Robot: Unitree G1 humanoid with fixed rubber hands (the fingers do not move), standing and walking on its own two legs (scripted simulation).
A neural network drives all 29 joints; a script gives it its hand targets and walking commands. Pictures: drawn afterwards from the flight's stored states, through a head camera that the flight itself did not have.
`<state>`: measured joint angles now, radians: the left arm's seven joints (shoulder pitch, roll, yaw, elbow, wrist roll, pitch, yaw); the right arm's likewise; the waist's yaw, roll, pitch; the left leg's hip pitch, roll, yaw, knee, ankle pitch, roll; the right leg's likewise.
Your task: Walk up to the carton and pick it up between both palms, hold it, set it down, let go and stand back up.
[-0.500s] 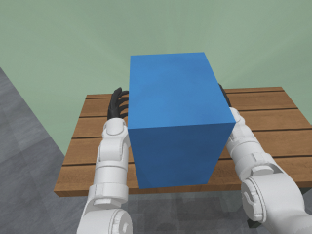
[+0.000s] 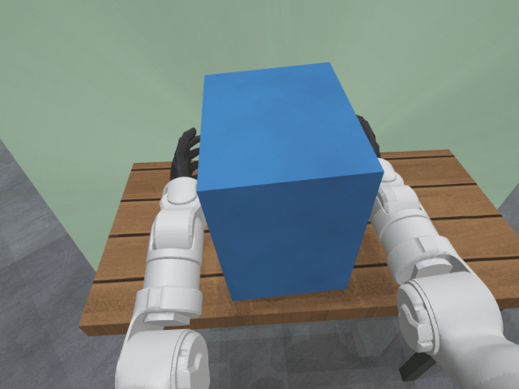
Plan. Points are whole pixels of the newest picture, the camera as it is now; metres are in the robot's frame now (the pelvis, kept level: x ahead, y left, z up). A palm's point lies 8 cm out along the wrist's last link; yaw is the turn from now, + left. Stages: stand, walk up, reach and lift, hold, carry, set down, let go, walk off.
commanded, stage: reach and lift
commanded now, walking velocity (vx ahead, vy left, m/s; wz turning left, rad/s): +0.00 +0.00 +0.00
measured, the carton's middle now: (278, 187) +0.39 +0.02 +0.13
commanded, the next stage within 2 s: hold in 1.94 s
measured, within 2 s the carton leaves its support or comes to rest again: neither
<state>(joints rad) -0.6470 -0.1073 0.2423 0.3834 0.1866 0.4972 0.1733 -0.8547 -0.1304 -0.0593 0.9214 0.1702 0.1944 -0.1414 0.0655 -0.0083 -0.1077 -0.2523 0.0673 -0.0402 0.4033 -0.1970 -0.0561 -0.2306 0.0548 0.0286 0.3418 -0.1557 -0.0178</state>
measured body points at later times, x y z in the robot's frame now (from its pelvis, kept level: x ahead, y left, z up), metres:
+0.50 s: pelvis -0.01 +0.00 +0.00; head -0.05 +0.02 +0.45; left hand +0.37 +0.17 +0.20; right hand +0.41 -0.12 +0.20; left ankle +0.01 +0.15 -0.74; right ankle +0.01 -0.11 -0.74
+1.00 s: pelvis +0.00 +0.02 +0.00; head -0.05 +0.03 +0.45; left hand +0.39 +0.17 +0.22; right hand +0.41 -0.12 +0.23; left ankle +0.01 +0.15 -0.74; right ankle +0.01 -0.11 -0.74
